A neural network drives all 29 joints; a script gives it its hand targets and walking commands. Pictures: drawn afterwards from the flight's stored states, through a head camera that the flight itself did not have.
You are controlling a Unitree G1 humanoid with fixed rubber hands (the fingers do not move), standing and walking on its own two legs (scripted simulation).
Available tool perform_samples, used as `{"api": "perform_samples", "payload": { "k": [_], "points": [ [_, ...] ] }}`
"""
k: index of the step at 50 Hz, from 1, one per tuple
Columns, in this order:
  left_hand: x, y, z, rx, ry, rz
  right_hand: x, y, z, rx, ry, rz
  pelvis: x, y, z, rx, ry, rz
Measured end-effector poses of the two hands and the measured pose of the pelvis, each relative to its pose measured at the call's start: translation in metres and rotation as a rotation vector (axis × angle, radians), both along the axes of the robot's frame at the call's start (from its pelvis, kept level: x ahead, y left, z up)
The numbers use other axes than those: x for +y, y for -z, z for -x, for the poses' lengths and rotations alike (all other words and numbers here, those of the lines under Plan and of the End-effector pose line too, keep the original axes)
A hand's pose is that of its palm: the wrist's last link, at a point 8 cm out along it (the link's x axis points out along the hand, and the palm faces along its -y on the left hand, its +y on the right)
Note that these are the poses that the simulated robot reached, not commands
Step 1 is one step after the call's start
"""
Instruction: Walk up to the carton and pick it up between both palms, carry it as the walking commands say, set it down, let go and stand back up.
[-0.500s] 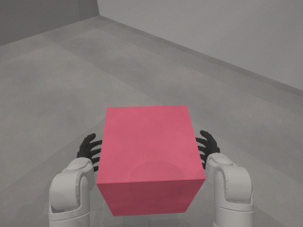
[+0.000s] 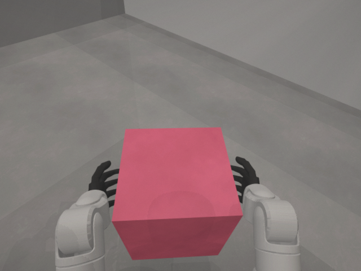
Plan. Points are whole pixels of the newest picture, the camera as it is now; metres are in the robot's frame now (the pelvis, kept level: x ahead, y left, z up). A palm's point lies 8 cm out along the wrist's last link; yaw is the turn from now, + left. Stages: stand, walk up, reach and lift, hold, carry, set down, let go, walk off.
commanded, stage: carry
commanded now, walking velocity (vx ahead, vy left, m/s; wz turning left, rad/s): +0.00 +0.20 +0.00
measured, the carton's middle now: (174, 196) +0.30 +0.01 +0.01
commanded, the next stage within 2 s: none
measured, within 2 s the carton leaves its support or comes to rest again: neither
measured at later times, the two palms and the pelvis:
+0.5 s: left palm (35, 216) +0.22 +0.26 +0.08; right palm (202, 211) +0.22 -0.04 +0.09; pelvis -0.04 +0.11 +0.00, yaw +1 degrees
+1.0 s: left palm (3, 233) +0.19 +0.30 +0.09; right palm (185, 229) +0.19 +0.00 +0.09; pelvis -0.07 +0.14 +0.00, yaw +0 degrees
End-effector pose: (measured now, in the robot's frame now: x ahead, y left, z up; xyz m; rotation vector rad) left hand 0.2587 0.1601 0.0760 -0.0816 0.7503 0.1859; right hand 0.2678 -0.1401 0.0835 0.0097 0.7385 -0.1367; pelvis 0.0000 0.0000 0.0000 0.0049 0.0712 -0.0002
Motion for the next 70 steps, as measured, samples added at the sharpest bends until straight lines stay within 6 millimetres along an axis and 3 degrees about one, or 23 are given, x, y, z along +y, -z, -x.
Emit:
{"api": "perform_samples", "payload": {
  "k": [9,15,20,25,32,39,46,57,70],
  "points": [
    [0.014,-0.005,0.013,-0.031,0.019,-0.053,0.014,0.011,0.018,-0.030,0.022,-0.058,0.023,0.008,0.018,0.003,0.013,-0.006],
    [0.028,-0.013,0.023,0.001,0.061,-0.069,0.028,0.006,0.040,0.001,0.058,-0.067,0.046,-0.004,0.028,-0.005,-0.007,-0.018],
    [0.058,-0.018,0.026,-0.044,0.057,-0.045,0.057,-0.007,0.041,-0.044,0.061,-0.051,0.075,-0.004,0.037,0.000,-0.012,-0.025],
    [0.102,-0.004,0.038,-0.033,0.014,-0.001,0.103,-0.004,0.043,-0.032,0.018,-0.005,0.107,0.002,0.044,-0.013,-0.011,-0.009],
    [0.136,-0.004,0.061,-0.015,-0.045,0.007,0.136,-0.005,0.049,-0.013,-0.038,-0.002,0.125,-0.001,0.056,-0.017,-0.011,0.009],
    [0.136,-0.017,0.065,-0.030,0.000,-0.030,0.136,-0.006,0.067,-0.030,-0.002,-0.032,0.137,-0.002,0.065,-0.039,-0.011,0.012],
    [0.134,-0.017,0.067,-0.031,0.034,-0.017,0.133,-0.011,0.076,-0.030,0.034,-0.021,0.143,-0.003,0.072,-0.045,-0.008,0.015],
    [0.138,-0.009,0.073,-0.016,0.013,-0.017,0.138,-0.005,0.075,-0.015,0.012,-0.020,0.141,-0.003,0.077,-0.037,-0.006,0.017],
    [0.127,-0.005,0.063,-0.018,0.030,-0.025,0.127,0.002,0.071,-0.017,0.025,-0.024,0.135,-0.003,0.073,-0.032,-0.001,0.017]
  ]
}}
